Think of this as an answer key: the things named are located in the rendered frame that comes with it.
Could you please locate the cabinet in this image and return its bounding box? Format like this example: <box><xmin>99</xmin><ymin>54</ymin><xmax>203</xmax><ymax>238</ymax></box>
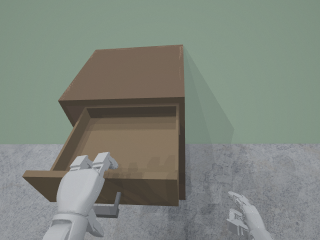
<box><xmin>58</xmin><ymin>44</ymin><xmax>186</xmax><ymax>200</ymax></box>

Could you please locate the right robot forearm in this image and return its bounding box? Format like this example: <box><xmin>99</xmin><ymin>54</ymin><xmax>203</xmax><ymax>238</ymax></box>
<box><xmin>248</xmin><ymin>228</ymin><xmax>274</xmax><ymax>240</ymax></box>

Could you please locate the handle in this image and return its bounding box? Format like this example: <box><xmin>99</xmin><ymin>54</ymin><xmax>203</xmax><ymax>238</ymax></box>
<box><xmin>91</xmin><ymin>192</ymin><xmax>121</xmax><ymax>218</ymax></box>

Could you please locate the drawer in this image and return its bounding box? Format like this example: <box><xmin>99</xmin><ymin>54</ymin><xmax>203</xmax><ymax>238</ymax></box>
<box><xmin>22</xmin><ymin>104</ymin><xmax>179</xmax><ymax>207</ymax></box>

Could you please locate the left robot hand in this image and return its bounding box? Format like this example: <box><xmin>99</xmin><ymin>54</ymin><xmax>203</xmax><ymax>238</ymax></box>
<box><xmin>56</xmin><ymin>152</ymin><xmax>119</xmax><ymax>238</ymax></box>

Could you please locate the right robot hand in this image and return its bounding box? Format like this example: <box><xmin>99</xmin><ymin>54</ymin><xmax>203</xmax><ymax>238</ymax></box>
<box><xmin>226</xmin><ymin>191</ymin><xmax>266</xmax><ymax>240</ymax></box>

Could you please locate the left robot forearm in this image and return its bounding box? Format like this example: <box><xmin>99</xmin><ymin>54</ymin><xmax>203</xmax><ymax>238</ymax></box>
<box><xmin>42</xmin><ymin>212</ymin><xmax>89</xmax><ymax>240</ymax></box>

